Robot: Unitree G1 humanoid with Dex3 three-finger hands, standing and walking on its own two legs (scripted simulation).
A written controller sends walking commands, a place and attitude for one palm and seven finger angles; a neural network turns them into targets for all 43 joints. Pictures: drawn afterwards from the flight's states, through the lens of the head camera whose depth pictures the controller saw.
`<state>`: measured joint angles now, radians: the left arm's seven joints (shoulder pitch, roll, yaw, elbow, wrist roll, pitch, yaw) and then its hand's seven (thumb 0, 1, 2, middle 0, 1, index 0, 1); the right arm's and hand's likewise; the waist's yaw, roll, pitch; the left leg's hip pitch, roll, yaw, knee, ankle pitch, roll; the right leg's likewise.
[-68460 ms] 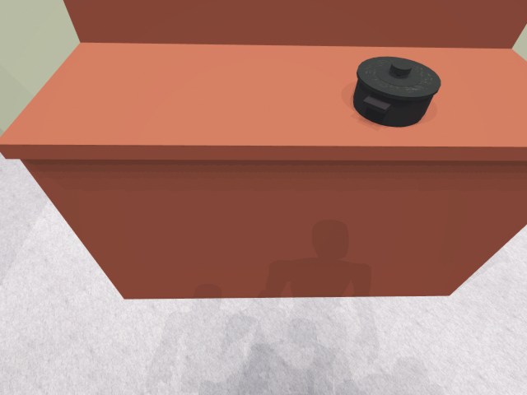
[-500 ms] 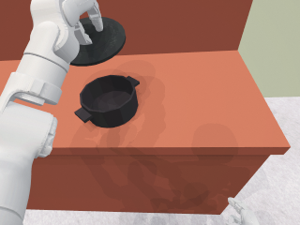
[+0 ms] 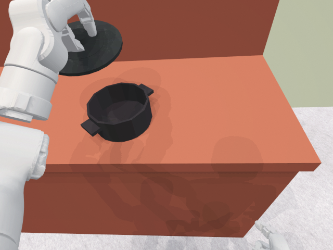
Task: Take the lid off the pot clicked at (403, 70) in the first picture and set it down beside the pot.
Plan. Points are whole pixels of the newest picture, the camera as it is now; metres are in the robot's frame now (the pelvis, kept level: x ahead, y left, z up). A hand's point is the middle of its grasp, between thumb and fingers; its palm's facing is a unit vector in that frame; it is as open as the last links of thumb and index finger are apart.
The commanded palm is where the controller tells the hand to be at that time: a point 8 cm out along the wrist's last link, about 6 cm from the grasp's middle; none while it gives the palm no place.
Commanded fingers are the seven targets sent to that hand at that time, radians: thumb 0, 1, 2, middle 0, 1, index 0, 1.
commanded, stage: move the lid sideways beside the pot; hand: left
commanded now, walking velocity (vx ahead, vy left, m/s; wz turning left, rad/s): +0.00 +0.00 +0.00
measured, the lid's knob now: (78, 37) +0.48 +0.19 +0.29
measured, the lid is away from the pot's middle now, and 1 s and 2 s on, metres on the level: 0.05 0.17 0.23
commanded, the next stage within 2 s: lower the lid onto the table in 1.68 s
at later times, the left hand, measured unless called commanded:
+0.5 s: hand (39, 41) +0.44 +0.25 +0.31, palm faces -0.11 -0.05 -0.99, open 7.2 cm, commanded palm +0.41 +0.25 +0.38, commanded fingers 0.00 0.76 0.89 -0.91 -1.00 -0.89 -0.96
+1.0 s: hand (13, 43) +0.43 +0.30 +0.31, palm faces -0.12 -0.05 -0.99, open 7.2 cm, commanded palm +0.41 +0.30 +0.38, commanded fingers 0.00 0.76 0.89 -0.91 -1.00 -0.89 -0.96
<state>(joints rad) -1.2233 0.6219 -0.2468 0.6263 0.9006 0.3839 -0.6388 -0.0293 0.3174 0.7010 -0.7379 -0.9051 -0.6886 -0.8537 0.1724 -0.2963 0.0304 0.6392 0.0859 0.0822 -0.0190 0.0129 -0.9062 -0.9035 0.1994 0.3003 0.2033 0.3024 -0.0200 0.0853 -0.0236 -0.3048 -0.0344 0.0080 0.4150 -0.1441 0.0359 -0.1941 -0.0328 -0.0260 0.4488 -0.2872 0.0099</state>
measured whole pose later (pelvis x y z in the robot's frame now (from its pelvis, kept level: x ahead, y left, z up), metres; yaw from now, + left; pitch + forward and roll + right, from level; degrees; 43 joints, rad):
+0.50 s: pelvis +0.00 +0.01 +0.00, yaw +1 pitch +3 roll +0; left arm -1.23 0.74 -0.20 0.70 0.93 0.31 -0.64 -0.03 0.32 0.70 -0.74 -0.91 -0.69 -0.85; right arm 0.20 -0.30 0.03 0.64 0.10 0.10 -0.03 0.01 -0.91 -0.90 0.20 0.30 0.20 0.30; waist -0.03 0.08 -0.01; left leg -0.33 -0.03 0.00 0.43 -0.14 0.04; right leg -0.21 -0.03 -0.04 0.43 -0.27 0.01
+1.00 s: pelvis +0.00 +0.01 +0.00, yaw +1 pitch +3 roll -1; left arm -1.21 0.84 -0.13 0.74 0.95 0.25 -0.64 -0.04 0.32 0.70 -0.74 -0.91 -0.69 -0.85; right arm 0.21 -0.31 0.03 0.63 0.11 0.14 -0.03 0.01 -0.91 -0.90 0.20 0.30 0.20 0.30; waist -0.04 0.08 0.00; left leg -0.35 -0.03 -0.01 0.42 -0.14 0.04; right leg -0.21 -0.02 -0.04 0.41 -0.26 0.01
